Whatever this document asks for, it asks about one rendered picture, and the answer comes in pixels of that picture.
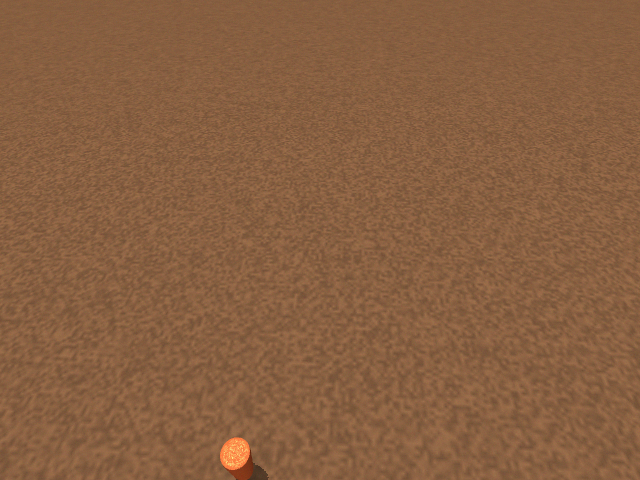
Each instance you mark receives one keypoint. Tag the cup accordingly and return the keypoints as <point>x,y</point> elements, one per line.
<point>236,458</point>

